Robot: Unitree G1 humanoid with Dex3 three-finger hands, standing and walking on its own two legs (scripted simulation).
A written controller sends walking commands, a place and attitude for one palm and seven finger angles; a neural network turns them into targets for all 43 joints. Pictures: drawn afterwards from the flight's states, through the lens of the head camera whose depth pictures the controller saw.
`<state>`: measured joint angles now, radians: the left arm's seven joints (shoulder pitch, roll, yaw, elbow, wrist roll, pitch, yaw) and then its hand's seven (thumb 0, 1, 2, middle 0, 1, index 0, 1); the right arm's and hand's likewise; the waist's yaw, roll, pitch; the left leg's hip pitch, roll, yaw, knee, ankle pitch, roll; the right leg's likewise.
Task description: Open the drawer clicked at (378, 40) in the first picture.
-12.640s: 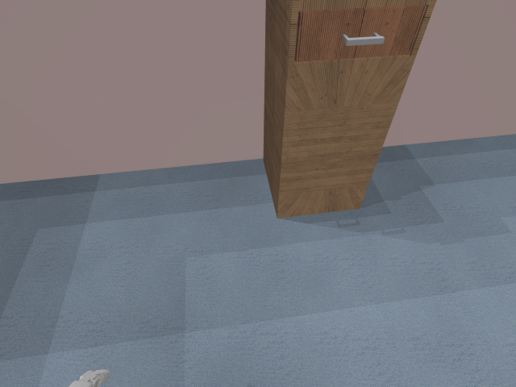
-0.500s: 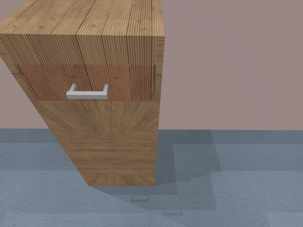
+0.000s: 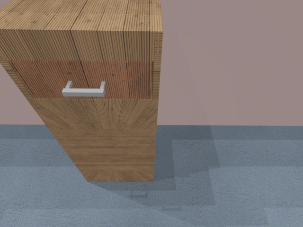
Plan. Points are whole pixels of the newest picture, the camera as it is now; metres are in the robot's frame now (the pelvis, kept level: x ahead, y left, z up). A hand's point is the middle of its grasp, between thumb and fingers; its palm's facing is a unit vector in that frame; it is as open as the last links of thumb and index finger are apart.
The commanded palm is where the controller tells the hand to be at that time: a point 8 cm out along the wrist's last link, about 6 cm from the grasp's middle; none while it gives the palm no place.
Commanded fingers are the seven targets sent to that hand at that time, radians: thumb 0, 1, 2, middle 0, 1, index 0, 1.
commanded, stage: shuffle to correct the standing spot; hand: left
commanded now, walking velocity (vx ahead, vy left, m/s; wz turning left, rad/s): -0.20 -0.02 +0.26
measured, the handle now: (85, 88) +0.46 +0.23 +0.10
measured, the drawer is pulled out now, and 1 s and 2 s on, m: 0.00 0.00 0.00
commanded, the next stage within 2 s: come to a stop and stand still in 0.02 s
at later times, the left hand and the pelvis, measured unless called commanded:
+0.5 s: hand out of the picture -0.04 +0.19 -0.18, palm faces +0.10 -0.98 -0.15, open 7.4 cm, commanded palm none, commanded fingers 0.00 0.90 0.90 -0.20 -0.30 -0.20 -0.30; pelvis -0.06 +0.01 +0.00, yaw +4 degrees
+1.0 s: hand out of the picture -0.04 +0.16 -0.18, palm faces +0.08 -0.97 -0.21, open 7.3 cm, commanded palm none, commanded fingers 0.00 0.90 0.90 -0.20 -0.30 -0.20 -0.30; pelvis -0.04 -0.01 -0.01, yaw +4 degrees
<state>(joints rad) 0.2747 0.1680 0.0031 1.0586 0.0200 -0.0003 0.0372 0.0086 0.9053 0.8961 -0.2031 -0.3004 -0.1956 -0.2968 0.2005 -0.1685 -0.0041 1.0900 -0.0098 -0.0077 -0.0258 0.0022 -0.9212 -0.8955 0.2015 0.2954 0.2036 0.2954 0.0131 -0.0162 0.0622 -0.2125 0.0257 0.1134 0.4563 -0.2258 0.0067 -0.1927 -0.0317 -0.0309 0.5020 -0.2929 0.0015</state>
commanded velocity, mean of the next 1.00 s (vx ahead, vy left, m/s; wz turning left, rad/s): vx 0.03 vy -0.01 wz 0.03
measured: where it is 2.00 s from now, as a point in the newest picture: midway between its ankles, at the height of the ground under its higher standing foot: outside the picture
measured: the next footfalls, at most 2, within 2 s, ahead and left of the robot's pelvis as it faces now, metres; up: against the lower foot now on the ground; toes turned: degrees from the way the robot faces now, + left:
left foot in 0.38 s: -0.03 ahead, +0.10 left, +0.00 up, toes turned +6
right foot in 0.76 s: -0.01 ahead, -0.12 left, +0.00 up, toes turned +2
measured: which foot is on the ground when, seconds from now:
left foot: down 0.00-0.18, up 0.20-0.36, down 0.38-1.00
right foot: down 0.00-0.40, up 0.42-0.74, down 0.76-1.00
